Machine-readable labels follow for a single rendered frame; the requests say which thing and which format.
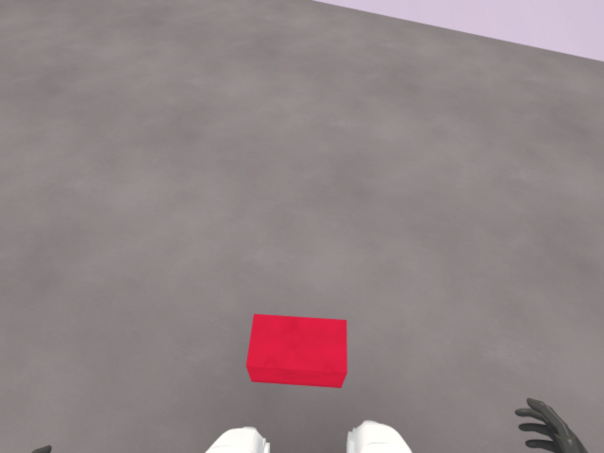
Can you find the right robot hand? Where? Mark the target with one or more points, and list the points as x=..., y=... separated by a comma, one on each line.
x=564, y=439

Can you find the robot left thigh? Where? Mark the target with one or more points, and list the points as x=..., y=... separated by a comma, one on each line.
x=240, y=440

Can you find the carton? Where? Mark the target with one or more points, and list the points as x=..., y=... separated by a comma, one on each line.
x=297, y=350

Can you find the robot right thigh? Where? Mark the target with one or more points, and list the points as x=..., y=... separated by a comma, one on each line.
x=375, y=438

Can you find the robot thigh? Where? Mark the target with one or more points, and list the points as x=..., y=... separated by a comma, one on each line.
x=375, y=438
x=240, y=440

